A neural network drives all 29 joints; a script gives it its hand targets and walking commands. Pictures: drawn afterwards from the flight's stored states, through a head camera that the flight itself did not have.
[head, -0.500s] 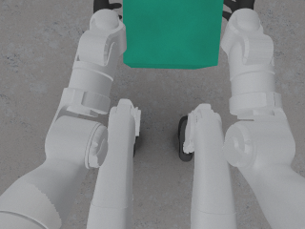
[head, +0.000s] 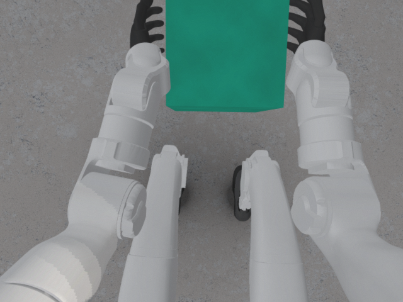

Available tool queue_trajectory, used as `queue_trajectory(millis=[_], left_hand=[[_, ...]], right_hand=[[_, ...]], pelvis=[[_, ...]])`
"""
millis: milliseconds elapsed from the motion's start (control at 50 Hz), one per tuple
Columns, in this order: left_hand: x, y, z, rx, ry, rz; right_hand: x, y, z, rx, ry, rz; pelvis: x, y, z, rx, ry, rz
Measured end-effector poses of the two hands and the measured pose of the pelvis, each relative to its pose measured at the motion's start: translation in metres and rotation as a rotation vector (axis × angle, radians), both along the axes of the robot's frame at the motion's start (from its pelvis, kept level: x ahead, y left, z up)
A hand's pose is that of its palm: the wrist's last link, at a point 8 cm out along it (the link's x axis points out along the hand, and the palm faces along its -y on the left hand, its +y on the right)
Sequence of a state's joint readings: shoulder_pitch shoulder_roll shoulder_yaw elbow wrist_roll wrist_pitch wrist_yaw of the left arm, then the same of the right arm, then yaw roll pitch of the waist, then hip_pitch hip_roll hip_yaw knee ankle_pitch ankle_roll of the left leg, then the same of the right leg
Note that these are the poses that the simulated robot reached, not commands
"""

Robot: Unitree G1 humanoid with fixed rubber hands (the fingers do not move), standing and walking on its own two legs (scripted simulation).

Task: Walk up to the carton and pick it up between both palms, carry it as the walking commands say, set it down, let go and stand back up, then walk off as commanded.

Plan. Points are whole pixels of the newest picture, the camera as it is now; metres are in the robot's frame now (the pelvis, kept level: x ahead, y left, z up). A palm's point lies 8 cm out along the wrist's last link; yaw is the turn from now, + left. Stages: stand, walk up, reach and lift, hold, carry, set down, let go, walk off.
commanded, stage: reach and lift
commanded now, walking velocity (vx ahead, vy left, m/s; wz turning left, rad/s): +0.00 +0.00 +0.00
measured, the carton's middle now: (220, 57) +0.52 +0.00 -0.12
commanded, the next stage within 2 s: none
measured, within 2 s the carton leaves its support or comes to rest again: neither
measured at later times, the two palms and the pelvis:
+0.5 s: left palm (129, 28) +0.47 +0.12 +0.06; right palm (356, 25) +0.48 -0.14 +0.07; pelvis +0.04 +0.00 +0.06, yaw +1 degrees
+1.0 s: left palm out of the picture +0.46 +0.14 +0.15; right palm out of the picture +0.48 -0.13 +0.15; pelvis +0.13 -0.01 +0.16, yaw +2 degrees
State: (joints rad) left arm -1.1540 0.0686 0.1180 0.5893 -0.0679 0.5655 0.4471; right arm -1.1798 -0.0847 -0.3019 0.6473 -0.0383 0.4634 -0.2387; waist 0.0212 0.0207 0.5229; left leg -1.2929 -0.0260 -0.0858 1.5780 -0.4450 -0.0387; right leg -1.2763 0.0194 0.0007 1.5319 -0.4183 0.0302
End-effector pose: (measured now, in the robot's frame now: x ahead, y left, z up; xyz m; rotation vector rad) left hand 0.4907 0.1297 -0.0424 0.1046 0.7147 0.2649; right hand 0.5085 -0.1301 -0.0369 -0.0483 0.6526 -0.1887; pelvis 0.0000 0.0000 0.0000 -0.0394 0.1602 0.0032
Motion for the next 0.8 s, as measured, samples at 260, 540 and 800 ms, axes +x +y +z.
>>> queue_trajectory(millis=[260,540,800], left_hand=[[-0.002,-0.006,0.053,-0.016,-0.019,-0.007],[-0.023,-0.01,0.119,-0.024,0.013,-0.013],[-0.024,-0.008,0.175,-0.05,0.049,0.002]], right_hand=[[-0.007,-0.005,0.057,-0.002,-0.019,-0.032],[-0.029,-0.01,0.122,0.008,0.014,-0.044],[-0.033,-0.015,0.171,0.058,0.063,0.025]], pelvis=[[0.01,0.001,0.033,-0.002,0.041,0.006],[0.052,-0.001,0.072,0.001,0.156,0.009],[0.099,-0.009,0.126,0.015,0.13,0.023]])
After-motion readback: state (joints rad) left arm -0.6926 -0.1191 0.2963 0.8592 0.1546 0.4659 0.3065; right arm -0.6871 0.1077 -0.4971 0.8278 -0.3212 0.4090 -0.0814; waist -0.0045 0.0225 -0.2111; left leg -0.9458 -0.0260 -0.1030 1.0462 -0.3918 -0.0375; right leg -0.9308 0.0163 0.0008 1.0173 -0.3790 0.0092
